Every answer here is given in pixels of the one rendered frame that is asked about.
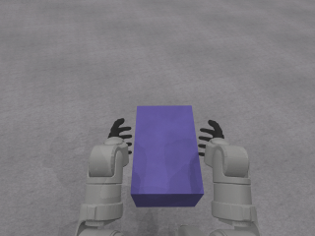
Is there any right robot hand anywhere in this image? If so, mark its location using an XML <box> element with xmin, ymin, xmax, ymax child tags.
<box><xmin>198</xmin><ymin>120</ymin><xmax>224</xmax><ymax>156</ymax></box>

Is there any left robot hand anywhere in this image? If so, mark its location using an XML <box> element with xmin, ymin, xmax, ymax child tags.
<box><xmin>108</xmin><ymin>118</ymin><xmax>132</xmax><ymax>154</ymax></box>

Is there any robot right forearm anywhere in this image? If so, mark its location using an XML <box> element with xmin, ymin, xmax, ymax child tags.
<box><xmin>204</xmin><ymin>138</ymin><xmax>262</xmax><ymax>236</ymax></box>

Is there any robot left forearm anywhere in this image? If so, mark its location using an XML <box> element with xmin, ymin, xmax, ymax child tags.
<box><xmin>75</xmin><ymin>137</ymin><xmax>129</xmax><ymax>236</ymax></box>

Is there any robot right thigh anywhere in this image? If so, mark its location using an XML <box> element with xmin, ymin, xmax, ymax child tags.
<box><xmin>173</xmin><ymin>225</ymin><xmax>206</xmax><ymax>236</ymax></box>

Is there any carton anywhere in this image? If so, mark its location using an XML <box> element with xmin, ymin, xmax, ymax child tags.
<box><xmin>130</xmin><ymin>105</ymin><xmax>205</xmax><ymax>207</ymax></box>

